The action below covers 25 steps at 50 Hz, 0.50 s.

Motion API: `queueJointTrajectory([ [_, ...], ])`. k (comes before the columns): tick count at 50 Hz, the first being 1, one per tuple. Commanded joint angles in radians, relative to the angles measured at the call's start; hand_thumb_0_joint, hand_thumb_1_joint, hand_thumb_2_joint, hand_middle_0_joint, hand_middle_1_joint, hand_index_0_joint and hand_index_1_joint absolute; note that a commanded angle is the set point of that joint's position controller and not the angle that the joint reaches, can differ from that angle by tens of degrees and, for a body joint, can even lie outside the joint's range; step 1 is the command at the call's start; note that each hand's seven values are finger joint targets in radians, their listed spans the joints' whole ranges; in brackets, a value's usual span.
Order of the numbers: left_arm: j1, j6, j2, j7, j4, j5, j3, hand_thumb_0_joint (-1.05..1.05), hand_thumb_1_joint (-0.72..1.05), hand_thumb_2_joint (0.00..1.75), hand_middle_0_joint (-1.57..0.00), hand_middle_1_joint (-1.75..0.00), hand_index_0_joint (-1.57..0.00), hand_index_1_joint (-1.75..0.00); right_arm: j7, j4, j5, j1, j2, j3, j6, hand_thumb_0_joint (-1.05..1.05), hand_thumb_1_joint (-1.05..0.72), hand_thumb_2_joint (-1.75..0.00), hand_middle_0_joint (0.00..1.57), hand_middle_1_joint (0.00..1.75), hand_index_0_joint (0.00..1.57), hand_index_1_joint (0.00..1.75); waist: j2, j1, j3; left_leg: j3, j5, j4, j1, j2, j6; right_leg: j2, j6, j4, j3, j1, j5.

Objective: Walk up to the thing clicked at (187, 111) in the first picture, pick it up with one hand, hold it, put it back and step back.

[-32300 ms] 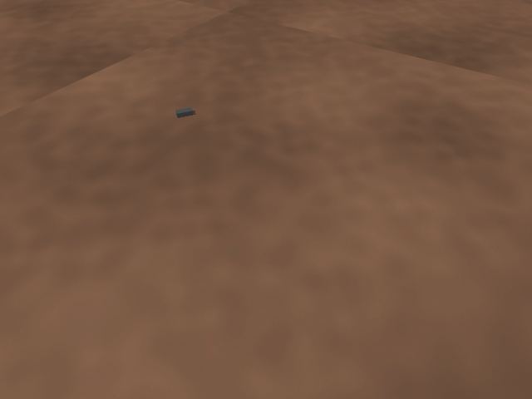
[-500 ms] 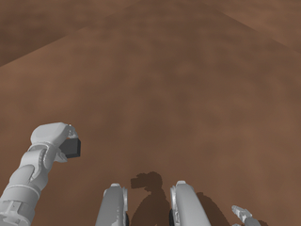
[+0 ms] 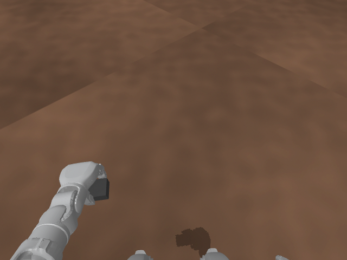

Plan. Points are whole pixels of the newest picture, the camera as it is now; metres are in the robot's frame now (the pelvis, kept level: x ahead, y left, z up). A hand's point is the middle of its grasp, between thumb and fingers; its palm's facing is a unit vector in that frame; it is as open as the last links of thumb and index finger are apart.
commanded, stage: lift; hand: left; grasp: from above
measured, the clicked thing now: (87, 191) +0.34 +0.25 -0.11
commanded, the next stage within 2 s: hold in 0.14 s
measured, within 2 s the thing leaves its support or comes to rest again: neither
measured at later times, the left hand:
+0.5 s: hand (82, 174) +0.35 +0.23 -0.02, palm faces -0.43 -0.08 -0.90, open 7.8 cm
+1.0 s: hand (82, 176) +0.33 +0.22 +0.00, palm faces -0.44 -0.06 -0.89, open 7.8 cm
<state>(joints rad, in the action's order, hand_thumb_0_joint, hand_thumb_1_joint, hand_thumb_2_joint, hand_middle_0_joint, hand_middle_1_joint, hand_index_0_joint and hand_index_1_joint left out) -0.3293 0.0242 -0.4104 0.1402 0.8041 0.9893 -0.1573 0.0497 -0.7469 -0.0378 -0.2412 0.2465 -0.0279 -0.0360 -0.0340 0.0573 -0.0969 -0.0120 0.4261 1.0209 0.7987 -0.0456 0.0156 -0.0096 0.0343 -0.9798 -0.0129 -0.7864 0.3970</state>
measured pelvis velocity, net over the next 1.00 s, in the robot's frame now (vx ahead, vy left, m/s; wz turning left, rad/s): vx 0.03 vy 0.00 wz -0.01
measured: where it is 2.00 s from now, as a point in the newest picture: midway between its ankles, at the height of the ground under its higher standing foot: outside the picture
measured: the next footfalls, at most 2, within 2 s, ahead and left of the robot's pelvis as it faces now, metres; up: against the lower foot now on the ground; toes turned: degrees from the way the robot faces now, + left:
none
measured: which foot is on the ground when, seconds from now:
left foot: down 0.00-1.00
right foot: down 0.00-1.00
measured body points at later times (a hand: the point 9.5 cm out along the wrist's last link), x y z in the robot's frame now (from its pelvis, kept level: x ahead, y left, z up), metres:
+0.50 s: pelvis +0.04 +0.00 +0.04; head +0.06 +0.00 +0.49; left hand +0.36 +0.23 +0.03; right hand +0.14 -0.26 -0.08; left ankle +0.04 +0.13 -0.67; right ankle +0.05 -0.14 -0.67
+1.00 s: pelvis +0.03 +0.00 +0.05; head +0.04 -0.02 +0.50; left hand +0.35 +0.22 +0.06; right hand +0.15 -0.27 -0.06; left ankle +0.04 +0.13 -0.67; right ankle +0.05 -0.14 -0.67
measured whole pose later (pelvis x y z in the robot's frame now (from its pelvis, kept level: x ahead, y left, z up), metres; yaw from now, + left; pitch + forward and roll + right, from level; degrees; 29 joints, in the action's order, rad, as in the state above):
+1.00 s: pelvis +0.03 +0.00 +0.05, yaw -1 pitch +3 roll +0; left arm -0.27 0.04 -0.38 0.03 0.73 1.00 -0.20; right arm 0.03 -0.70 -0.04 -0.23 0.26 -0.04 0.04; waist -0.04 0.01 -0.04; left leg 0.02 0.30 0.62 0.37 -0.03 0.02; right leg -0.02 0.03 -0.62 -0.03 -0.39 0.28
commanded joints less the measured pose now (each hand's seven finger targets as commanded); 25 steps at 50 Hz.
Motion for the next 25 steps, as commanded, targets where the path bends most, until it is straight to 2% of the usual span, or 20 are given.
queueJointTrajectory([
  [1, -0.302, 0.024, -0.21, 0.03, -0.168, -0.018, 0.076, 0.0, 0.84, 0.39, -1.15, -0.4, -1.18, -0.37, 0.003, 0.099, 0.004, -0.006, 0.14, -0.053, -0.04, 0.0, -0.89, -0.9, 0.2, 0.3, 0.2, 0.3, -0.033, -0.01, -0.292, 0.01, -0.135, -0.236, -0.269, 0.053, -0.014, 0.041, -0.036, 0.231, 0.004, 0.206, -0.121],
  [3, -0.265, 0.032, -0.21, 0.022, -0.144, -0.018, 0.078, 0.0, 0.8, 0.36, -1.13, -0.38, -1.16, -0.35, 0.003, 0.104, 0.002, -0.007, 0.141, -0.055, -0.037, 0.0, -0.89, -0.9, 0.2, 0.3, 0.2, 0.3, -0.009, -0.016, -0.282, 0.01, -0.16, -0.259, -0.292, 0.053, -0.014, 0.042, -0.036, 0.253, 0.005, 0.237, -0.14],
  [7, -0.3, 0.021, -0.194, 0.003, -0.174, -0.021, 0.058, 0.0, 0.8, 0.35, -1.14, -0.35, -1.16, -0.33, 0.002, 0.111, 0.0, -0.003, 0.139, -0.055, -0.036, 0.0, -0.89, -0.9, 0.2, 0.3, 0.2, 0.3, -0.014, -0.012, -0.268, 0.011, -0.199, -0.301, -0.344, 0.051, -0.012, 0.044, -0.037, 0.284, 0.01, 0.27, -0.17],
  [9, -0.311, 0.014, -0.221, 0.004, -0.196, -0.015, 0.076, 0.0, 0.78, 0.36, -1.12, -0.36, -1.15, -0.34, 0.003, 0.114, 0.001, -0.001, 0.142, -0.055, -0.033, 0.0, -0.89, -0.9, 0.2, 0.3, 0.2, 0.3, -0.022, -0.022, -0.277, 0.014, -0.223, -0.317, -0.369, 0.053, -0.012, 0.042, -0.038, 0.299, 0.009, 0.294, -0.19],
  [10, -0.324, 0.01, -0.199, 0.004, -0.206, -0.014, 0.06, 0.0, 0.78, 0.36, -1.12, -0.35, -1.15, -0.33, 0.003, 0.115, 0.001, -0.003, 0.139, -0.055, -0.033, 0.0, -0.9, -0.9, 0.2, 0.3, 0.2, 0.3, -0.022, -0.013, -0.278, 0.015, -0.234, -0.323, -0.382, 0.053, -0.011, 0.043, -0.038, 0.304, 0.009, 0.301, -0.199],
  [15, -0.34, 0.006, -0.223, 0.02, -0.233, 0.006, 0.081, 0.0, 0.78, 0.31, -1.1, -0.35, -1.14, -0.31, 0.003, 0.109, 0.002, -0.003, 0.146, -0.062, -0.028, 0.0, -0.89, -0.89, 0.2, 0.3, 0.2, 0.3, -0.049, -0.02, -0.279, 0.017, -0.303, -0.358, -0.452, 0.051, -0.001, 0.045, -0.042, 0.326, 0.015, 0.326, -0.248],
  [17, -0.338, 0.012, -0.196, 0.019, -0.233, 0.015, 0.058, 0.0, 0.78, 0.33, -1.12, -0.34, -1.15, -0.3, 0.002, 0.104, 0.0, -0.001, 0.144, -0.061, -0.025, 0.0, -0.89, -0.89, 0.2, 0.3, 0.2, 0.3, -0.032, -0.015, -0.272, 0.018, -0.327, -0.368, -0.468, 0.053, -0.003, 0.043, -0.041, 0.339, 0.011, 0.346, -0.273],
  [19, -0.344, 0.015, -0.215, 0.017, -0.222, 0.014, 0.069, 0.0, 0.8, 0.32, -1.13, -0.33, -1.16, -0.3, 0.001, 0.101, 0.0, -0.005, 0.151, -0.064, -0.022, 0.0, -0.89, -0.89, 0.2, 0.3, 0.2, 0.3, -0.011, -0.015, -0.275, 0.02, -0.358, -0.373, -0.482, 0.054, -0.006, 0.042, -0.038, 0.35, 0.011, 0.37, -0.305],
  [25, -0.315, 0.019, -0.177, -0.026, -0.198, 0.002, 0.043, 0.0, 0.77, 0.35, -1.13, -0.3, -1.15, -0.28, -0.01, 0.115, -0.002, 0.007, 0.153, -0.069, -0.012, 0.0, -0.89, -0.89, 0.2, 0.3, 0.2, 0.3, -0.008, -0.022, -0.242, 0.031, -0.382, -0.403, -0.507, 0.058, -0.007, 0.041, -0.038, 0.381, 0.012, 0.408, -0.328],
])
